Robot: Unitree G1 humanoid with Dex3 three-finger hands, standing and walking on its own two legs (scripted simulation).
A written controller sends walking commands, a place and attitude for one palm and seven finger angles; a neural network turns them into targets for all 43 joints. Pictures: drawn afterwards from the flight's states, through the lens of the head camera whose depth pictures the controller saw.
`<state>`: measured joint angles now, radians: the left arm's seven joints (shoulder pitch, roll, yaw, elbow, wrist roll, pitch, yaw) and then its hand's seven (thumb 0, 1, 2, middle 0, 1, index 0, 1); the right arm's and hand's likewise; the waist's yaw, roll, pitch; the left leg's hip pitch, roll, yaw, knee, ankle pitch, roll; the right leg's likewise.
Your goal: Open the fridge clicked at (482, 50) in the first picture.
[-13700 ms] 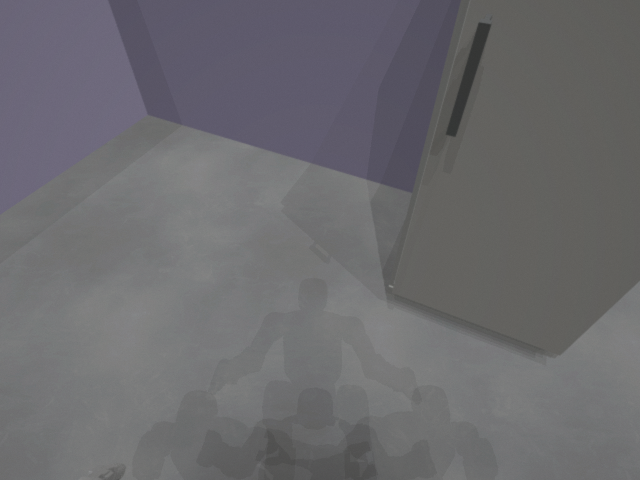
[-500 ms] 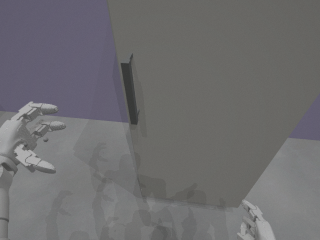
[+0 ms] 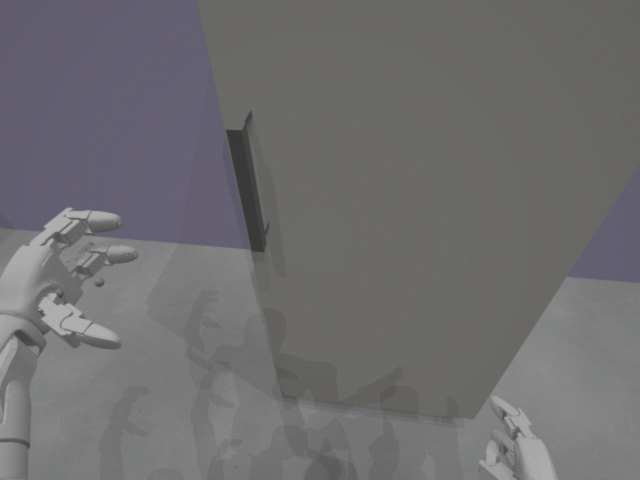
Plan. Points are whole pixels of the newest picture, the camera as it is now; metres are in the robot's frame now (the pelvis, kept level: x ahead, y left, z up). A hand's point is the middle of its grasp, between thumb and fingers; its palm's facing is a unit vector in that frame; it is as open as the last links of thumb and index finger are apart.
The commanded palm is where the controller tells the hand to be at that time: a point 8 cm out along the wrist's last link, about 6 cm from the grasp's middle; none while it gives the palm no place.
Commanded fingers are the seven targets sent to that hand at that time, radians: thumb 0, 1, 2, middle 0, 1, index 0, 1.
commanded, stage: move the hooked fingers beside the handle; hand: left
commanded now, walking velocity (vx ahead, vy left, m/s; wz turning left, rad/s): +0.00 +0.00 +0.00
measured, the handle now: (253, 186) +0.49 +0.15 +0.13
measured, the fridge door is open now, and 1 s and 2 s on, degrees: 0 0 0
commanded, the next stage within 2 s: none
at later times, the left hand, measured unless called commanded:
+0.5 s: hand (138, 256) +0.32 +0.25 +0.15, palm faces +0.00 -1.00 -0.01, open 14.0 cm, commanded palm +0.30 +0.30 +0.15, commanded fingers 0.00 -0.50 0.30 -0.30 -1.20 -0.30 -1.20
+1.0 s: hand (179, 228) +0.37 +0.22 +0.15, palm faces -0.01 -1.00 +0.00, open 14.0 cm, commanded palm +0.35 +0.27 +0.15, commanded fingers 0.00 -0.50 0.30 -0.30 -1.20 -0.30 -1.20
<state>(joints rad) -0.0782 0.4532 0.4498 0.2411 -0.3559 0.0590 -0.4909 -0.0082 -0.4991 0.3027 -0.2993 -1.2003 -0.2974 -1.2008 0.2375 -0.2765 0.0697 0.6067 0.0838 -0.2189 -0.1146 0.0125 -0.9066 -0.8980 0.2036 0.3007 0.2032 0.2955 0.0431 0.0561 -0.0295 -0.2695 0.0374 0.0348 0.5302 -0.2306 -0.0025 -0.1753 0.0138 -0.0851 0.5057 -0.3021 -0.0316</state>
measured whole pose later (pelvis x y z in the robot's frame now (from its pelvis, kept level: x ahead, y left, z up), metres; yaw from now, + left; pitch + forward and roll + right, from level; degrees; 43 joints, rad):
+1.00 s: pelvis +0.00 +0.02 +0.00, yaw -1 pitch +1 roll -1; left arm -0.41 0.36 0.29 0.48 -0.24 0.03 -0.29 -0.01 -0.50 0.30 -0.30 -1.20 -0.30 -1.20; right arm 0.26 -0.26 0.07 0.64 0.07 -0.13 -0.11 0.01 -0.91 -0.90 0.20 0.30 0.20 0.30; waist 0.00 0.03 -0.02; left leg -0.30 0.02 0.06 0.51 -0.22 0.02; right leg -0.22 0.00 -0.06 0.49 -0.29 -0.01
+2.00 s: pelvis +0.01 +0.01 -0.01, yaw -2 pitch +4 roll -1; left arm -0.59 0.38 0.30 0.75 -0.22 -0.09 -0.28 -0.01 -0.50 0.30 -0.30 -1.20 -0.30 -1.20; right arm 0.31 -0.27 0.05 0.64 0.07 -0.06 -0.09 0.01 -0.91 -0.90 0.20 0.30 0.20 0.30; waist -0.04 0.03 -0.05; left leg -0.40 0.04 0.06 0.59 -0.26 0.02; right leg -0.32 0.01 -0.05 0.57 -0.32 -0.02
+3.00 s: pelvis +0.00 +0.00 +0.00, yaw -1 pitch +3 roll +0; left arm -0.61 0.29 0.22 0.72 -0.18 -0.07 -0.16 -0.01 -0.50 0.30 -0.29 -1.20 -0.29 -1.20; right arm 0.29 -0.26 0.04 0.65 0.06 -0.05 -0.07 0.01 -0.91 -0.90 0.20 0.30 0.20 0.30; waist -0.04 0.03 -0.04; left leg -0.38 0.04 0.06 0.57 -0.25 0.00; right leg -0.30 0.01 -0.06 0.57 -0.32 -0.03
